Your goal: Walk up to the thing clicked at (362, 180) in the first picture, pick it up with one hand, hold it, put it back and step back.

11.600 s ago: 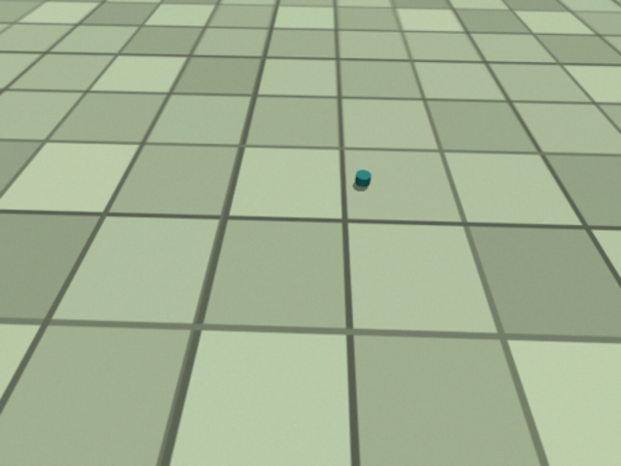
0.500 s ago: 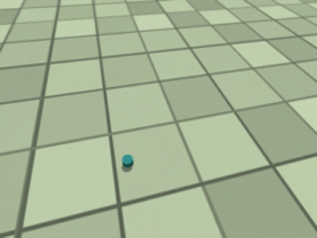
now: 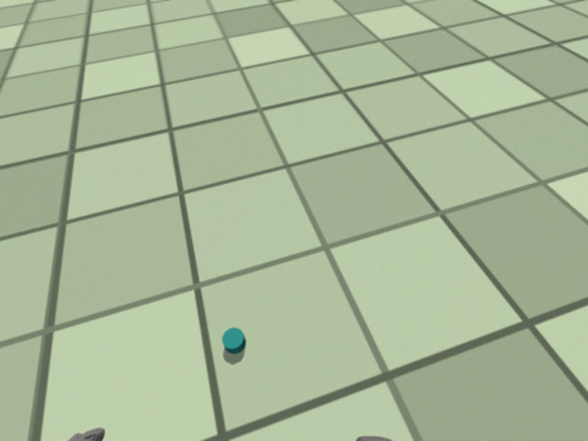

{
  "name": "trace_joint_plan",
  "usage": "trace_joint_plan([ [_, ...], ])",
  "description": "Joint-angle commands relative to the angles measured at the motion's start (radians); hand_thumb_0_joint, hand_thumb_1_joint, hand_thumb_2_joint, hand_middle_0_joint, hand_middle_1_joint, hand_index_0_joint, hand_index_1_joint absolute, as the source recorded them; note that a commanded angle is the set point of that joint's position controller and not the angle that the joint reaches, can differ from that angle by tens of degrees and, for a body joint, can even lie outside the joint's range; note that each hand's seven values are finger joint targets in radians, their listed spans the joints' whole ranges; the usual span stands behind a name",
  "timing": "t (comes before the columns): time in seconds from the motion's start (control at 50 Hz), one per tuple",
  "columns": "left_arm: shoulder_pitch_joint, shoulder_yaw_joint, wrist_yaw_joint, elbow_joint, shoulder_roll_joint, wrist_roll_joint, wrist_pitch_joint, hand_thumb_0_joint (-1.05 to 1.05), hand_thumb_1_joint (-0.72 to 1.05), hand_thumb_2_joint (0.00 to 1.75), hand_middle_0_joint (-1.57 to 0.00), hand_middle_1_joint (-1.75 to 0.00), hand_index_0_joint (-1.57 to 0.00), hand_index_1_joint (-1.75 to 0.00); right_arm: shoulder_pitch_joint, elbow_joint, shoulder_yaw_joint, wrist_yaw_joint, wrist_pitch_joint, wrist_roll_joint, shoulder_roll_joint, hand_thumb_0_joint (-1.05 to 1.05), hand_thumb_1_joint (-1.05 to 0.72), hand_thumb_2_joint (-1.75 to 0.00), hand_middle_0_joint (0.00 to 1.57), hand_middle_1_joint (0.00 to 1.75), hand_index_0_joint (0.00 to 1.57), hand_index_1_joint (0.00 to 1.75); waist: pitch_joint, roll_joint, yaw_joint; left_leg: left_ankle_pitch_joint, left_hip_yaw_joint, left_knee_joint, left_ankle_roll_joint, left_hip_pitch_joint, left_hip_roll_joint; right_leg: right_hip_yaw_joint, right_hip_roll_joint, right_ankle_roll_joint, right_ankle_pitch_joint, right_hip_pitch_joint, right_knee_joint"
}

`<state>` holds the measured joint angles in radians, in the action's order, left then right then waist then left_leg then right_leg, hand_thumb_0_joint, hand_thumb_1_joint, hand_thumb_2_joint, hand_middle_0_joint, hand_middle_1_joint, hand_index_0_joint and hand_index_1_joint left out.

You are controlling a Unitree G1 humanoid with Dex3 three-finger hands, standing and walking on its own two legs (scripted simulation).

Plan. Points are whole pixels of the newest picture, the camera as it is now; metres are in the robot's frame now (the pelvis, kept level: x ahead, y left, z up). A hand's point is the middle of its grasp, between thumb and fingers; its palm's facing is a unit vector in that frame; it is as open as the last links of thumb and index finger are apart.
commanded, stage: walk up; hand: left
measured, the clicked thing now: (234, 340) +0.55 +0.24 -0.73
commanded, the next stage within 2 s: none
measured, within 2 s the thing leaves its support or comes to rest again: neither
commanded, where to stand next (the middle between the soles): +0.15 -0.01 m, yaw -2 degrees
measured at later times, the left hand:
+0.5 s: hand out of the picture +0.12 +0.28 -0.16, palm faces -0.01 -0.94 -0.34, open 7.4 cm
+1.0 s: hand out of the picture +0.13 +0.27 -0.13, palm faces +0.00 -0.94 -0.33, open 7.4 cm
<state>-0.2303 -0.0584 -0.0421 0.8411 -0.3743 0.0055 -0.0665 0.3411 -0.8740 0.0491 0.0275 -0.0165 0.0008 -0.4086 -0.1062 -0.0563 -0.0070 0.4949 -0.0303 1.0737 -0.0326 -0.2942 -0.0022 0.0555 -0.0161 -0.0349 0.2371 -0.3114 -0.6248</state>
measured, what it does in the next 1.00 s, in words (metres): steps on the spot: left foot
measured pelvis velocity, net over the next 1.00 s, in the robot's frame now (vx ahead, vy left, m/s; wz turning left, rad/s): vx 0.05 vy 0.02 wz -0.01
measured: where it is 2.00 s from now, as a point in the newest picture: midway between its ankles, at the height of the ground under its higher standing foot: outside the picture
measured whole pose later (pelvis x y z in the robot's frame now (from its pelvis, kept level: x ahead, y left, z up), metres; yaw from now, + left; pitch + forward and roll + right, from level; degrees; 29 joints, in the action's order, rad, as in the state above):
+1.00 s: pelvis +0.05 +0.02 +0.02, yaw +0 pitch -3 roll -1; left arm -0.09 -0.01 -0.02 1.15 -0.35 0.00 0.00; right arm 0.07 -1.16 0.00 0.02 0.00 0.00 -0.35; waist -0.07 -0.01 0.01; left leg 0.11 0.02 0.35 0.01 -0.19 -0.04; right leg 0.01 -0.01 0.01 0.18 -0.11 -0.34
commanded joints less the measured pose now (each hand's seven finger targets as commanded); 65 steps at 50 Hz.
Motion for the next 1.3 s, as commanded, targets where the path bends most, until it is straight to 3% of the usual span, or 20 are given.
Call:
trace_joint_plan([
  [0.0, -0.059, -0.066, 0.032, -0.07, -0.27, -0.003, -0.02, 0.0, 0.9, 0.9, -0.2, -0.3, -0.2, -0.3, 0.099, 0.051, 0.056, -0.01, -0.025, -0.003, -0.187, 0.0, -0.9, -0.9, 0.2, 0.3, 0.2, 0.3, 0.032, 0.209, 0.005, -0.084, -0.033, -0.003, 0.015, -0.184, -0.054, -0.279, -0.246, -0.203, -0.186, 0.09, 0.313],
  [0.06, -0.038, -0.05, 0.041, -0.085, -0.25, 0.011, -0.015, 0.0, 0.9, 0.9, -0.2, -0.3, -0.2, -0.3, 0.064, 0.049, 0.045, -0.009, -0.016, -0.011, -0.141, 0.0, -0.9, -0.9, 0.2, 0.3, 0.2, 0.3, 0.049, 0.199, 0.006, -0.098, 0.021, -0.238, 0.037, -0.075, -0.063, -0.164, -0.22, -0.193, -0.367, 0.015, 0.252],
  [0.1, -0.023, -0.046, 0.045, -0.072, -0.25, 0.01, -0.006, 0.0, 0.9, 0.9, -0.2, -0.3, -0.2, -0.3, 0.024, 0.039, 0.045, -0.014, -0.015, -0.012, -0.134, 0.0, -0.9, -0.9, 0.2, 0.3, 0.2, 0.3, 0.092, 0.217, 0.021, -0.153, 0.046, -0.323, 0.04, -0.018, -0.048, -0.144, -0.213, -0.178, -0.438, 0.026, 0.186],
  [0.14, 0.021, -0.037, 0.046, -0.076, -0.252, -0.001, 0.009, 0.0, 0.9, 0.9, -0.2, -0.3, -0.2, -0.3, 0.023, 0.028, 0.047, -0.024, -0.017, -0.009, -0.13, 0.0, -0.9, -0.9, 0.2, 0.3, 0.2, 0.3, 0.128, 0.189, -0.003, -0.258, 0.071, -0.411, 0.026, 0.078, -0.024, -0.145, -0.216, -0.156, -0.437, -0.01, 0.11],
  [0.18, 0.049, -0.02, 0.048, -0.078, -0.228, -0.01, 0.026, 0.0, 0.9, 0.9, -0.2, -0.3, -0.2, -0.3, 0.01, 0.022, 0.056, -0.031, -0.023, -0.017, -0.156, 0.0, -0.9, -0.9, 0.2, 0.3, 0.2, 0.3, 0.119, 0.142, -0.023, -0.401, 0.047, -0.513, 0.005, 0.158, -0.026, -0.147, -0.182, -0.102, -0.246, -0.103, 0.051],
  [0.2, 0.038, -0.012, 0.048, -0.076, -0.199, -0.016, 0.034, 0.0, 0.9, 0.9, -0.2, -0.3, -0.2, -0.3, -0.012, 0.027, 0.061, -0.035, -0.029, -0.024, -0.202, 0.0, -0.9, -0.9, 0.2, 0.3, 0.2, 0.3, 0.12, 0.037, -0.012, -0.486, -0.076, -0.58, -0.019, 0.153, -0.123, -0.12, -0.125, -0.058, -0.123, -0.125, -0.002],
  [0.22, 0.001, -0.006, 0.048, -0.065, -0.17, -0.027, 0.044, 0.0, 0.9, 0.9, -0.2, -0.3, -0.2, -0.3, -0.081, 0.055, 0.061, -0.036, -0.036, -0.024, -0.255, 0.0, -0.9, -0.9, 0.2, 0.3, 0.2, 0.3, 0.131, -0.06, 0.026, -0.449, -0.306, -0.677, -0.102, 0.058, -0.283, -0.066, -0.015, -0.003, 0.063, -0.072, -0.099],
  [0.24, -0.012, -0.019, 0.055, -0.013, -0.209, -0.025, 0.058, 0.0, 0.9, 0.9, -0.2, -0.3, -0.2, -0.3, -0.128, 0.051, 0.061, -0.033, -0.035, -0.007, -0.276, 0.0, -0.9, -0.9, 0.2, 0.3, 0.2, 0.3, 0.132, -0.1, 0.029, -0.404, -0.36, -0.684, -0.185, -0.027, -0.329, -0.061, 0.011, -0.001, 0.24, 0.033, -0.163],
  [0.26, -0.017, -0.018, 0.056, 0.004, -0.212, -0.017, 0.06, 0.0, 0.9, 0.9, -0.2, -0.3, -0.2, -0.3, -0.163, 0.047, 0.053, -0.033, -0.033, -0.013, -0.258, 0.0, -0.9, -0.9, 0.2, 0.3, 0.2, 0.3, 0.137, -0.093, 0.038, -0.404, -0.337, -0.673, -0.186, -0.034, -0.313, -0.077, 0.005, -0.005, 0.278, 0.047, -0.16],
  [0.28, -0.013, -0.015, 0.054, 0.019, -0.199, -0.015, 0.058, 0.0, 0.9, 0.9, -0.2, -0.3, -0.2, -0.3, -0.188, 0.044, 0.041, -0.036, -0.032, -0.009, -0.239, 0.0, -0.9, -0.9, 0.2, 0.3, 0.2, 0.3, 0.137, -0.103, 0.046, -0.421, -0.266, -0.645, -0.162, -0.029, -0.273, -0.079, -0.005, -0.011, 0.239, 0.055, -0.106],
  [0.32, -0.035, -0.018, 0.055, 0.058, -0.222, -0.012, 0.043, 0.0, 0.9, 0.9, -0.2, -0.3, -0.2, -0.3, -0.216, 0.029, 0.03, -0.037, -0.023, -0.001, -0.216, 0.0, -0.9, -0.9, 0.2, 0.3, 0.2, 0.3, 0.143, -0.117, 0.058, -0.565, -0.149, -0.548, -0.081, -0.024, -0.204, -0.095, -0.043, -0.012, -0.064, 0.119, 0.037],
  [0.34, -0.01, -0.018, 0.055, 0.062, -0.241, -0.009, 0.038, 0.0, 0.9, 0.9, -0.2, -0.3, -0.2, -0.3, -0.204, 0.017, 0.023, -0.036, -0.018, 0.006, -0.194, 0.0, -0.9, -0.9, 0.2, 0.3, 0.2, 0.3, 0.159, -0.083, 0.042, -0.528, -0.121, -0.524, -0.048, -0.023, -0.17, -0.147, -0.076, -0.028, -0.128, 0.12, 0.064],
  [0.36, 0.028, -0.018, 0.051, 0.062, -0.254, -0.006, 0.039, 0.0, 0.9, 0.9, -0.2, -0.3, -0.2, -0.3, -0.198, 0.008, 0.023, -0.035, -0.011, 0.009, -0.189, 0.0, -0.9, -0.9, 0.2, 0.3, 0.2, 0.3, 0.147, -0.054, 0.016, -0.384, -0.101, -0.537, -0.03, -0.021, -0.137, -0.182, -0.105, -0.047, -0.098, 0.086, 0.092],
  [0.38, 0.059, -0.016, 0.047, 0.064, -0.26, -0.005, 0.041, 0.0, 0.9, 0.9, -0.2, -0.3, -0.2, -0.3, -0.201, -0.002, 0.024, -0.036, -0.009, 0.008, -0.191, 0.0, -0.9, -0.9, 0.2, 0.3, 0.2, 0.3, 0.147, -0.018, 0.004, -0.311, -0.086, -0.553, -0.026, 0.037, -0.123, -0.185, -0.114, -0.053, -0.081, 0.04, 0.096],
  [0.44, 0.075, 0.004, 0.046, 0.098, -0.22, -0.009, 0.043, 0.0, 0.9, 0.9, -0.2, -0.3, -0.2, -0.3, -0.263, -0.029, 0.014, -0.03, -0.012, 0.003, -0.187, 0.0, -0.9, -0.9, 0.2, 0.3, 0.2, 0.3, 0.134, -0.016, 0.021, -0.3, -0.116, -0.602, -0.037, 0.047, -0.153, -0.154, -0.085, -0.027, -0.03, 0.044, 0.135],
  [0.6, 0.144, 0.015, 0.042, 0.173, -0.21, -0.008, 0.033, 0.0, 0.9, 0.9, -0.2, -0.3, -0.2, -0.3, -0.315, -0.111, -0.001, -0.022, -0.012, 0.007, -0.167, 0.0, -0.9, -0.9, 0.2, 0.3, 0.2, 0.3, 0.129, 0.061, 0.004, -0.341, -0.072, -0.67, -0.008, 0.129, -0.131, -0.175, -0.113, -0.01, -0.061, 0.072, 0.262],
  [0.68, 0.161, 0.016, 0.04, 0.2, -0.201, -0.008, 0.035, 0.0, 0.9, 0.9, -0.2, -0.3, -0.2, -0.3, -0.333, -0.148, -0.007, -0.021, -0.016, 0.006, -0.162, 0.0, -0.9, -0.9, 0.2, 0.3, 0.2, 0.3, 0.15, 0.066, 0.009, -0.399, -0.063, -0.716, 0.002, 0.166, -0.135, -0.158, -0.112, 0.003, -0.102, 0.119, 0.3],
  [0.76, 0.165, 0.016, 0.039, 0.227, -0.197, -0.011, 0.04, 0.0, 0.9, 0.9, -0.2, -0.3, -0.2, -0.3, -0.352, -0.179, -0.013, -0.021, -0.016, 0.005, -0.153, 0.0, -0.9, -0.9, 0.2, 0.3, 0.2, 0.3, 0.12, 0.068, 0.017, -0.373, -0.061, -0.761, 0.014, 0.165, -0.132, -0.156, -0.114, 0.011, -0.082, 0.126, 0.343],
  [1.08, 0.174, 0.004, 0.037, 0.256, -0.186, 0.001, 0.047, 0.0, 0.9, 0.9, -0.2, -0.3, -0.2, -0.3, -0.328, -0.224, -0.011, -0.023, -0.017, -0.006, -0.153, 0.0, -0.9, -0.9, 0.2, 0.3, 0.2, 0.3, 0.106, 0.033, 0.009, -0.239, -0.077, -0.833, 0.017, 0.119, -0.141, -0.143, -0.106, 0.012, -0.021, 0.157, 0.373],
  [1.28, 0.168, 0.002, 0.038, 0.253, -0.185, 0.003, 0.043, 0.0, 0.9, 0.9, -0.2, -0.3, -0.2, -0.3, -0.31, -0.223, -0.01, -0.023, -0.014, -0.004, -0.148, 0.0, -0.9, -0.9, 0.2, 0.3, 0.2, 0.3, 0.135, 0.049, 0.001, -0.316, -0.059, -0.793, 0.019, 0.161, -0.134, -0.15, -0.109, 0.014, -0.056, 0.141, 0.383],
])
